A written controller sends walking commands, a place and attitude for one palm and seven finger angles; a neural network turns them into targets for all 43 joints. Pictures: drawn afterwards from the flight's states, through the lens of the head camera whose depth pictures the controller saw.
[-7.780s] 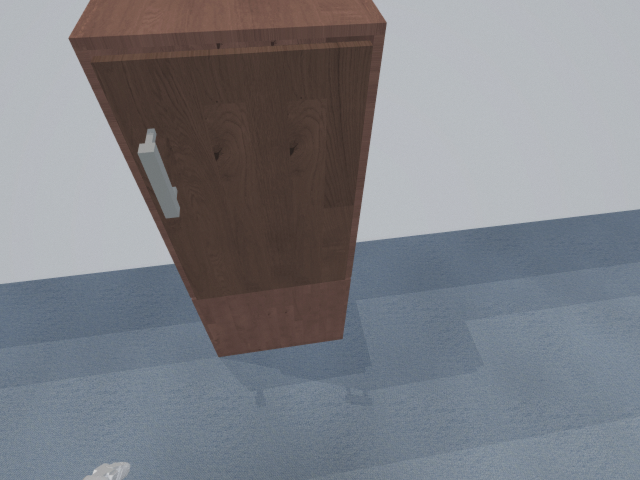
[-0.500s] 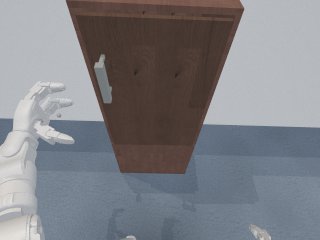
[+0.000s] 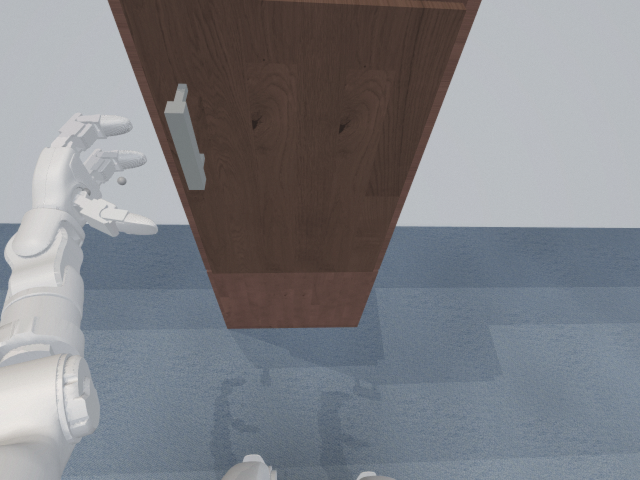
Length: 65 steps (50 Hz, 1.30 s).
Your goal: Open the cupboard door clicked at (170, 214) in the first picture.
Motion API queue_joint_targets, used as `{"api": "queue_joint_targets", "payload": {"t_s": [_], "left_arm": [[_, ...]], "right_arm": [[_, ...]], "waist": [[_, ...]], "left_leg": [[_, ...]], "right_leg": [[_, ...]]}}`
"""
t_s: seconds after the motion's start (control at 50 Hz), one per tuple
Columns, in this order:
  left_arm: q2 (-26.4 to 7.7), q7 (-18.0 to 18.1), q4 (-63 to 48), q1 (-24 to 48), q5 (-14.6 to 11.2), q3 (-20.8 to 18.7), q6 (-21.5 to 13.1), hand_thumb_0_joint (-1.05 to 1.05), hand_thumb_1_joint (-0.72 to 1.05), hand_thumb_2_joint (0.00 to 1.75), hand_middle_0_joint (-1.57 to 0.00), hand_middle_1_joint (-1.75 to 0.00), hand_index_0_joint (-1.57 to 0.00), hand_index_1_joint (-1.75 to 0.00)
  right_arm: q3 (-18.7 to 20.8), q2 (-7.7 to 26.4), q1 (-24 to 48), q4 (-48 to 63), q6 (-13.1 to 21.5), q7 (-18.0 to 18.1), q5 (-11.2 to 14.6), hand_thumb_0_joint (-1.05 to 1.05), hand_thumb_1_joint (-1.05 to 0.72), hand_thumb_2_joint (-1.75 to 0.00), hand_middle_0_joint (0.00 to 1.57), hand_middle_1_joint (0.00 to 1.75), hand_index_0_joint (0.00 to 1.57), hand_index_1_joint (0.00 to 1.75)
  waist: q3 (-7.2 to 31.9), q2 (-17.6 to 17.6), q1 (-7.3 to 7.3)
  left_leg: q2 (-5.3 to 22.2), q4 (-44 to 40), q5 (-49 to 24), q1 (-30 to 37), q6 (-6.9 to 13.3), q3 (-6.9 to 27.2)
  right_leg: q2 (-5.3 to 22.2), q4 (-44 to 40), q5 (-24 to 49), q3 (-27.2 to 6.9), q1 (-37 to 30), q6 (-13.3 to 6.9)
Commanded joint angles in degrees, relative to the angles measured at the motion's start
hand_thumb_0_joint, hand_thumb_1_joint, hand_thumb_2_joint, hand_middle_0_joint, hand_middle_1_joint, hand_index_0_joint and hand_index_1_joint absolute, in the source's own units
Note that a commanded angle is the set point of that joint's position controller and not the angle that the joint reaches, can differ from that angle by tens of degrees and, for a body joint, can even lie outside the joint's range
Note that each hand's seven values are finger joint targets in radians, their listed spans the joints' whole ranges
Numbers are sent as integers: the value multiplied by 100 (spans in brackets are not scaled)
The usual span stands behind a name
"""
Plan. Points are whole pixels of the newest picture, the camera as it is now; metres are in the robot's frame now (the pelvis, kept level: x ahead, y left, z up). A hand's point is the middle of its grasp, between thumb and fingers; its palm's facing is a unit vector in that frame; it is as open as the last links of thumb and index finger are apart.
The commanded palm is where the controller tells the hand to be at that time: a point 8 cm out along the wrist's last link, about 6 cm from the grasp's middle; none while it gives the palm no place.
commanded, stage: move the hooked fingers beside the handle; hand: left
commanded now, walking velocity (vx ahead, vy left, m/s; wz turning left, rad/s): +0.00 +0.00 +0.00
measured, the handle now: (189, 139) +0.53 +0.18 +0.10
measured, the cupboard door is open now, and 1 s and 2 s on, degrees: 1 1 0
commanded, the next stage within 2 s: slide the fingers in behind the handle in 1.06 s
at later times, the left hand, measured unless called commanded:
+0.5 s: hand (139, 158) +0.49 +0.24 +0.09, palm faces +0.04 -1.00 +0.01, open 14.0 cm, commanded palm +0.46 +0.28 +0.10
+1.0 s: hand (138, 165) +0.48 +0.23 +0.10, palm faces +0.04 -1.00 +0.02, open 14.0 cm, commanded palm +0.46 +0.28 +0.10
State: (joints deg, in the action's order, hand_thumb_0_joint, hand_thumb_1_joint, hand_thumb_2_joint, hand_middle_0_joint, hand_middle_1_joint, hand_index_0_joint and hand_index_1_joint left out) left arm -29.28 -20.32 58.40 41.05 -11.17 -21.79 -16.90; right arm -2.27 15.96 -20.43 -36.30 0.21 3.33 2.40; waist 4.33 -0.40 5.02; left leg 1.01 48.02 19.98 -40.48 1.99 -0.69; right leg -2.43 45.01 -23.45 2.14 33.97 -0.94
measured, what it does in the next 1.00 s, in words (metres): stands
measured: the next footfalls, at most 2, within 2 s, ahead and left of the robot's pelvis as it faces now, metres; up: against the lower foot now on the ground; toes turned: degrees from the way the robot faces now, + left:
none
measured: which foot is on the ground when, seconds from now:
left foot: down 0.00-1.00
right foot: down 0.00-1.00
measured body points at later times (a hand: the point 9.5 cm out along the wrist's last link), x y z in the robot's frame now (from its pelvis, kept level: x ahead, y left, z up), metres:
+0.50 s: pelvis +0.01 +0.00 -0.01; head +0.11 +0.02 +0.43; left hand +0.49 +0.29 +0.10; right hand +0.01 -0.28 -0.11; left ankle +0.03 +0.09 -0.70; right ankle -0.02 -0.11 -0.70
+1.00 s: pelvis +0.01 +0.00 -0.01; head +0.10 +0.02 +0.43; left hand +0.47 +0.28 +0.10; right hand +0.07 -0.27 -0.11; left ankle +0.03 +0.09 -0.70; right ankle -0.02 -0.11 -0.70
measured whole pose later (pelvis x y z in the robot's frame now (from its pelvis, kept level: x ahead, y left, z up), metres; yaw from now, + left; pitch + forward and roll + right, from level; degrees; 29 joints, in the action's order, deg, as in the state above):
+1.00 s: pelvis +0.01 +0.00 -0.01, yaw -1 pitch +15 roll -3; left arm -30.1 -19.1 62.5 45.4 -9.5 -22.5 -17.8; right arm -2.3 15.6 -20.1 -34.1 -4.1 2.0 2.0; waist 5.9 -0.6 5.9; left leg 1.8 51.2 22.3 -44.2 1.8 -0.5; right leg -3.2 47.2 -25.2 2.2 37.3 -1.1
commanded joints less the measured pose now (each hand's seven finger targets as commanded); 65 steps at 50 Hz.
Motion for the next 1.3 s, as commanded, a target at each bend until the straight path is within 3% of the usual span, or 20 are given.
{"api": "queue_joint_targets", "payload": {"t_s": [0.0, 0.1, 0.16, 0.24, 0.28, 0.32, 0.36, 0.4, 0.42, 0.46, 0.5, 0.62, 0.68, 0.86, 0.98, 1.02, 1.08, 1.16, 1.22, 1.28], "left_arm": [[-1767, 17, -860, 2892, -15, -311, -442, 0, -50, 30, -30, -120, -30, -120], [-2190, 9, -485, 3044, 100, -547, -464, 0, -50, 30, -30, -120, -30, -120], [-2226, -55, -379, 3349, 185, -436, -457, 0, -50, 30, -30, -120, -30, -120], [-2143, -90, -364, 3242, 176, -442, -487, 0, -50, 30, -30, -120, -30, -120], [-2291, -105, -198, 3065, 161, -572, -404, 0, -50, 30, -30, -120, -30, -120], [-2193, -140, -364, 2897, 147, -556, -391, 0, -50, 30, -30, -120, -30, -120], [-2409, -126, -404, 2666, 148, -744, -368, 0, -50, 30, -30, -120, -30, -120], [-2118, -113, -710, 2897, 101, -537, -419, 0, -50, 30, -30, -120, -30, -120], [-2356, -86, -778, 2754, 126, -757, -455, 0, -50, 30, -30, -120, -30, -120], [-2184, -65, -1034, 2665, 76, -692, -510, 0, -50, 30, -30, -120, -30, -120], [-2345, -45, -1042, 2543, 25, -850, -517, 0, -50, 30, -30, -120, -30, -120], [-1886, -71, -1116, 2610, 21, -474, -442, 0, -50, 30, -30, -120, -30, -120], [-1676, -56, -843, 2767, 6, -268, -357, 0, -50, 30, -30, -120, -30, -120], [-1448, 60, -986, 2859, 37, -134, -491, 0, -50, 30, -30, -120, -30, -120], [-1695, 140, -713, 2987, 120, -244, -423, 0, -50, 30, -30, -120, -30, -120], [-1991, 170, -848, 3035, 136, -480, -538, 0, -50, 30, -30, -120, -30, -120], [-1773, 134, -803, 3130, 146, -271, -594, 0, -50, 30, -30, -120, -30, -120], [-1607, 77, -505, 3233, 107, -93, -505, 0, -50, 30, -30, -120, -30, -120], [-1557, 95, -667, 3190, 75, -151, -520, 0, -50, 30, -30, -120, -30, -120], [-1540, 189, -635, 3121, 77, -188, -494, 0, -50, 30, -30, -120, -30, -120]], "right_arm": [[393, 1049, -559, 405, 130, 68, -35, 0, -90, -90, 20, 30, 20, 30], [386, 1088, -757, 407, 27, 51, -70, 0, -90, -90, 20, 30, 20, 30], [386, 1093, -836, 393, -35, 37, -58, 0, -90, -90, 20, 30, 20, 30], [419, 1084, -977, 392, -111, -5, -90, 0, -90, -90, 20, 30, 20, 30], [424, 1113, -1031, 399, -168, -5, -86, 0, -90, -90, 20, 30, 20, 30], [439, 1092, -1039, 470, -202, -32, -87, 0, -90, -90, 20, 30, 20, 30], [440, 1094, -1053, 525, -258, -42, -81, 0, -90, -90, 20, 30, 20, 30], [441, 1046, -1037, 553, -279, -52, -88, 0, -90, -90, 20, 30, 20, 30], [478, 1077, -1044, 560, -298, -52, -82, 0, -90, -90, 20, 30, 20, 30], [483, 1035, -1005, 590, -300, -73, -79, 0, -90, -90, 20, 30, 20, 30], [475, 1051, -994, 577, -325, -54, -72, 0, -90, -90, 20, 30, 20, 30], [473, 1013, -867, 568, -310, -48, -37, 0, -90, -90, 20, 30, 20, 30], [440, 1000, -815, 533, -308, -36, -34, 0, -90, -90, 20, 30, 20, 30], [430, 978, -707, 577, -278, -73, -54, 0, -90, -90, 20, 30, 20, 30], [398, 1010, -701, 581, -290, -39, -51, 0, -90, -90, 20, 30, 20, 30], [398, 1030, -714, 584, -287, -22, -55, 0, -90, -90, 20, 30, 20, 30], [388, 999, -702, 553, -259, -26, -53, 0, -90, -90, 20, 30, 20, 30], [389, 1029, -766, 477, -250, -4, -40, 0, -90, -90, 20, 30, 20, 30], [421, 1028, -827, 465, -221, -16, -59, 0, -90, -90, 20, 30, 20, 30], [429, 1017, -861, 448, -210, -52, -84, 0, -90, -90, 20, 30, 20, 30]], "waist": [[1986, -536, 158], [2299, -504, 168], [2300, -656, 303], [2579, -886, 261], [2434, -568, 249], [2640, -684, 179], [2567, -635, 97], [2523, -676, 181], [2676, -798, 84], [2806, -821, 82], [2703, -815, 64], [2548, -915, 152], [2172, -659, 274], [2478, -804, 191], [2217, -556, 221], [2513, -657, 149], [2436, -836, 209], [2140, -634, 352], [2540, -755, 267], [2418, -583, 231]], "left_leg": [[29, -436, -1339, 1983, 22, 412], [17, -270, -1470, 1709, 53, 329], [32, -197, -1443, 1631, 67, 291], [53, -107, -1834, 1929, 31, 322], [57, -121, -1753, 1655, 66, 292], [44, -92, -2010, 1800, 65, 239], [40, -101, -2045, 1664, 71, 215], [33, -86, -2159, 1769, 88, 224], [50, -68, -2251, 1912, 63, 228], [51, -80, -2341, 2070, 55, 235], [43, -60, -2406, 1985, 71, 211], [74, -88, -2432, 2275, 35, 278], [62, -126, -2048, 2020, 57, 279], [64, -81, -2286, 2310, -5, 382], [31, -138, -1717, 1862, 32, 359], [29, -110, -1849, 1944, 25, 351], [28, -118, -1711, 1993, 16, 371], [54, -174, -1407, 1829, 35, 403], [47, -131, -1665, 2081, 24, 405], [42, -149, -1591, 1934, 33, 404]], "right_leg": [[-51, -501, 1311, -98, 264, -50], [-70, -390, 1562, -168, 68, -18], [-81, -373, 1602, -205, 213, 24], [-129, -300, 1785, -145, 329, -9], [-133, -317, 1829, -163, 190, 14], [-144, -274, 2082, -153, 114, 11], [-150, -272, 2174, -161, -2, 10], [-171, -255, 2240, -133, 43, 1], [-176, -249, 2266, -145, 65, -2], [-189, -251, 2312, -120, 16, -2], [-192, -247, 2443, -142, -89, -21], [-187, -286, 2274, -83, 233, -21], [-165, -353, 2065, -86, 329, 5], [-145, -241, 2037, -42, 410, -28], [-123, -301, 1769, -85, 318, -12], [-126, -245, 1878, -110, 194, -24], [-137, -278, 1704, -106, 321, -28], [-138, -356, 1447, -88, 522, -7], [-145, -309, 1593, -88, 453, -28], [-151, -314, 1549, -60, 377, -24]]}}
